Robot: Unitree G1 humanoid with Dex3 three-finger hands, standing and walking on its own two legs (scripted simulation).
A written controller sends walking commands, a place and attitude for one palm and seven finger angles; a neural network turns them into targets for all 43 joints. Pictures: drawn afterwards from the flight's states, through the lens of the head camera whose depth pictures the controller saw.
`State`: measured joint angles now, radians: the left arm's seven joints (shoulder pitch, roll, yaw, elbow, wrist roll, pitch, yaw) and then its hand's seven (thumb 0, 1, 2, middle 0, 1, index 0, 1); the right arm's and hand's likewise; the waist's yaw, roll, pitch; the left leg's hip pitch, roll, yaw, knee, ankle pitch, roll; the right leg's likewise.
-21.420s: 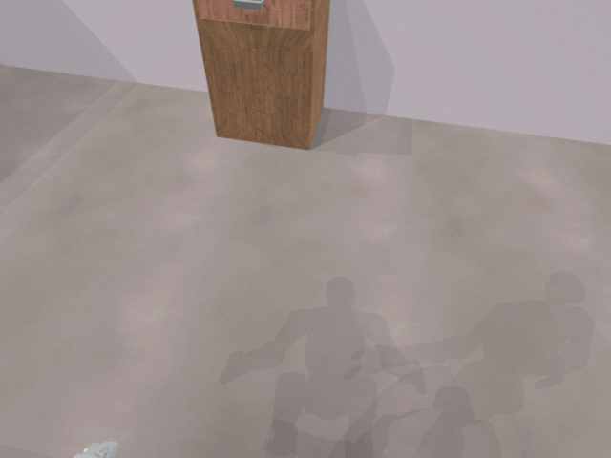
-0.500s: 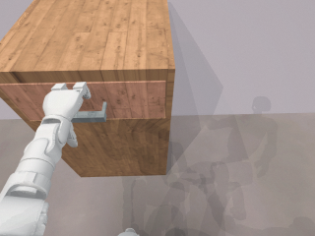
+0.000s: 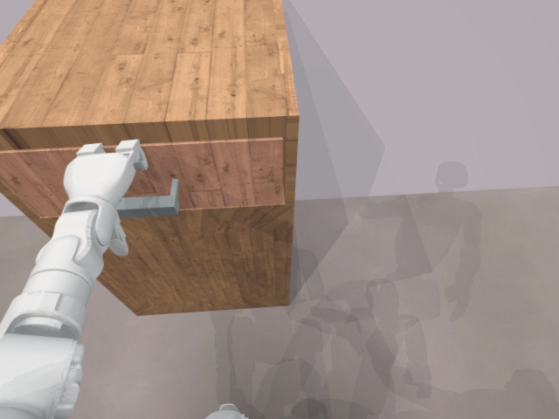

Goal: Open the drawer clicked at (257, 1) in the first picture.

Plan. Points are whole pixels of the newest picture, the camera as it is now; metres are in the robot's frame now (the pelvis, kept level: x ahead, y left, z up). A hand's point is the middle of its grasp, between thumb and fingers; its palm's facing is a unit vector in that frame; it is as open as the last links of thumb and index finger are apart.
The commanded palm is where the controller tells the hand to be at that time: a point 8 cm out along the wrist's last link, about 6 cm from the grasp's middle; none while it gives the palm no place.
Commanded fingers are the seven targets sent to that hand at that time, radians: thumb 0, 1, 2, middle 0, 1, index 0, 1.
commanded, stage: re-aim the fingers above the handle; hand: left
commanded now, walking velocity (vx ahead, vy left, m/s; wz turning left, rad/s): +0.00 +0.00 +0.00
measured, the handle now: (146, 196) +0.49 +0.24 -0.01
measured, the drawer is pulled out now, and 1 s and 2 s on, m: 0.00 0.00 0.00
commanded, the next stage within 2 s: lower the fingers behind the handle in 1.42 s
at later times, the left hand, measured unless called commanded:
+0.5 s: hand (118, 203) +0.43 +0.25 +0.05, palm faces -0.02 -0.03 -1.00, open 13.8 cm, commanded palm +0.41 +0.24 +0.11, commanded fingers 0.00 -0.50 0.30 -0.30 -1.20 -0.30 -1.20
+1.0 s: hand (123, 201) +0.43 +0.24 +0.05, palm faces +0.00 -0.04 -1.00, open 13.8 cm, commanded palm +0.40 +0.24 +0.11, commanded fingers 0.00 -0.50 0.30 -0.30 -1.20 -0.30 -1.20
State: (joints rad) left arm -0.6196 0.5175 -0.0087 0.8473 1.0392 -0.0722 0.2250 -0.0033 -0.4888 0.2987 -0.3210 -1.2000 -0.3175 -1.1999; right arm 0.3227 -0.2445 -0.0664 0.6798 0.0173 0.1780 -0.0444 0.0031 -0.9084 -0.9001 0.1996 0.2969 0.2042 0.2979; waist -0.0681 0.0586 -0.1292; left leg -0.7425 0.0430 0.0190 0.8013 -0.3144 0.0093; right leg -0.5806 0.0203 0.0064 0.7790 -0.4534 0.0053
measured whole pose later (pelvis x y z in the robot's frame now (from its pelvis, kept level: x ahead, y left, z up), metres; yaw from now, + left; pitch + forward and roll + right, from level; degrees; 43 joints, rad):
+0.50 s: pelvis -0.01 +0.01 +0.00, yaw +1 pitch +13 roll -2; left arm -0.63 0.48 -0.06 0.82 1.04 -0.06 0.23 0.00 -0.49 0.30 -0.32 -1.20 -0.32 -1.20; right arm 0.29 -0.23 -0.06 0.67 0.01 0.16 -0.04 0.00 -0.91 -0.90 0.20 0.30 0.20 0.30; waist -0.06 0.05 -0.13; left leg -0.74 0.03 0.01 0.80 -0.30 0.02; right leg -0.57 0.01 0.00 0.78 -0.45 0.01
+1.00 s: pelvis +0.00 +0.00 +0.00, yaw +0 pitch +14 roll -1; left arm -0.59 0.49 -0.02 0.80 1.04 -0.08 0.25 0.00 -0.49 0.30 -0.32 -1.20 -0.32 -1.20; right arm 0.33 -0.25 -0.08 0.69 0.01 0.17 -0.04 0.00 -0.91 -0.90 0.20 0.30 0.20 0.30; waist -0.06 0.06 -0.13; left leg -0.73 0.04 0.02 0.80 -0.31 0.01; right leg -0.57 0.02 0.00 0.78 -0.45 0.00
